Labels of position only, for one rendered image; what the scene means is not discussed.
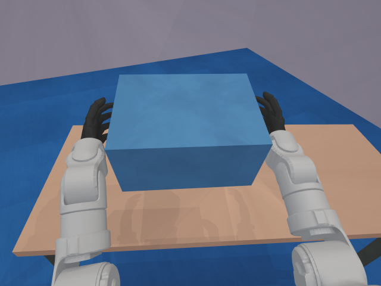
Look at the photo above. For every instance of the robot left forearm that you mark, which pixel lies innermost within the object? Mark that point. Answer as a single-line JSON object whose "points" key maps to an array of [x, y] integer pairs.
{"points": [[83, 203]]}

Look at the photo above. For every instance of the table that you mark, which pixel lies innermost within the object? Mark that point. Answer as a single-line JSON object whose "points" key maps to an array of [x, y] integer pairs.
{"points": [[348, 166]]}

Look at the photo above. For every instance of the left robot hand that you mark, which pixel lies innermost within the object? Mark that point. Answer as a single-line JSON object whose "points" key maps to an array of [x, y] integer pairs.
{"points": [[93, 127]]}

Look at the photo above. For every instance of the robot left upper arm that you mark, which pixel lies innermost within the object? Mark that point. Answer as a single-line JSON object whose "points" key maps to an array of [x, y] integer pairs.
{"points": [[97, 274]]}

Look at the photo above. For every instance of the robot right forearm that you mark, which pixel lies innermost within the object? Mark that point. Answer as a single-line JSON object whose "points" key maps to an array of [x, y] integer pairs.
{"points": [[309, 214]]}

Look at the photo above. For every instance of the carton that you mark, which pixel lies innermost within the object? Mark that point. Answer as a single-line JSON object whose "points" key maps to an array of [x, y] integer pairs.
{"points": [[179, 131]]}

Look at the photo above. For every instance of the robot right upper arm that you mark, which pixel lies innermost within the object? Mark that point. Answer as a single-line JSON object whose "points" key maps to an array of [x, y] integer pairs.
{"points": [[327, 263]]}

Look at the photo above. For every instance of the right robot hand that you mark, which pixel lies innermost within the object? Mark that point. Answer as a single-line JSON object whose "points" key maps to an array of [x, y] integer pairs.
{"points": [[272, 112]]}

